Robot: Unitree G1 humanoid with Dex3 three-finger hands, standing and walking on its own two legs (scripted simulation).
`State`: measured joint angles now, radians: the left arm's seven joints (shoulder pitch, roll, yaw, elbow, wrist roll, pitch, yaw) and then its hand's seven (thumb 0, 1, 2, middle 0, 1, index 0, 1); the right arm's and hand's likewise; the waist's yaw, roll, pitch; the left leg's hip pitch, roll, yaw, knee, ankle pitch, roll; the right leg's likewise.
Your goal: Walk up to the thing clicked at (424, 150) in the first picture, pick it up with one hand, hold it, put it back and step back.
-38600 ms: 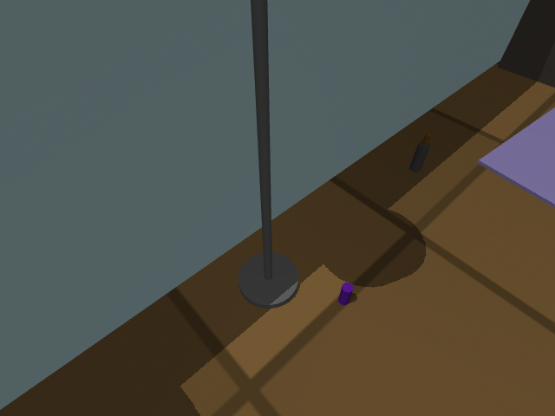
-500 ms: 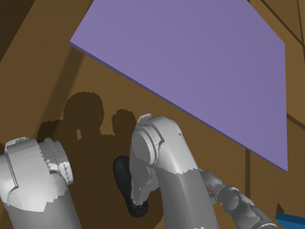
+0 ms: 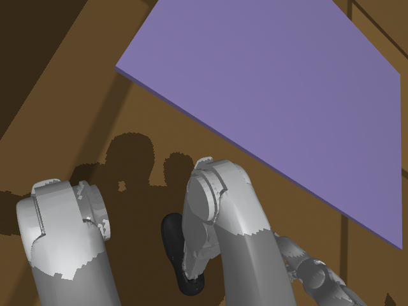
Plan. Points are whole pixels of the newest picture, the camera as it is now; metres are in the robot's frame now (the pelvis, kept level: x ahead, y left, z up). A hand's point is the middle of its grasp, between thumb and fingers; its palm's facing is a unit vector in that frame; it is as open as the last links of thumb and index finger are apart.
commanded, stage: withdraw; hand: left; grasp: from above
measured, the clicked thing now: out of the picture +0.44 +0.36 -0.18
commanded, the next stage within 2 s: rise in 0.04 s
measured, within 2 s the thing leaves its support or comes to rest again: rests again in 1.02 s
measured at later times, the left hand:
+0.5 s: hand out of the picture +0.33 +0.44 +0.02, palm faces +0.44 -0.77 -0.46, open 16.9 cm
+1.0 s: hand out of the picture +0.24 +0.31 +0.21, palm faces +0.38 -0.82 -0.43, open 17.4 cm
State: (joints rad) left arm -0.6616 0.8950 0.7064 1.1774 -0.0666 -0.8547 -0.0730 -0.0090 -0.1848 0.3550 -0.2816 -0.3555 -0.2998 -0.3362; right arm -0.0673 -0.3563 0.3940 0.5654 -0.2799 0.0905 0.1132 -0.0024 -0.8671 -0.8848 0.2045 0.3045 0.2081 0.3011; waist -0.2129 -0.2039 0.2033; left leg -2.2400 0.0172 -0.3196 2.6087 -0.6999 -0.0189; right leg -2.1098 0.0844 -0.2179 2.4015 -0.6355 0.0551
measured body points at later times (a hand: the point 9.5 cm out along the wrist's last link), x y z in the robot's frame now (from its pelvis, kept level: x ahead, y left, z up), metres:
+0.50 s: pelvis +0.01 -0.01 +0.08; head +0.20 +0.09 +0.48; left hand +0.30 +0.47 +0.05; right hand +0.19 -0.25 -0.03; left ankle +0.08 +0.13 -0.26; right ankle +0.13 -0.12 -0.26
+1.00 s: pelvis +0.05 -0.01 +0.31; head +0.16 +0.04 +0.74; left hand +0.22 +0.35 +0.24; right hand +0.29 -0.22 +0.22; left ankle +0.08 +0.13 -0.26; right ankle +0.13 -0.12 -0.26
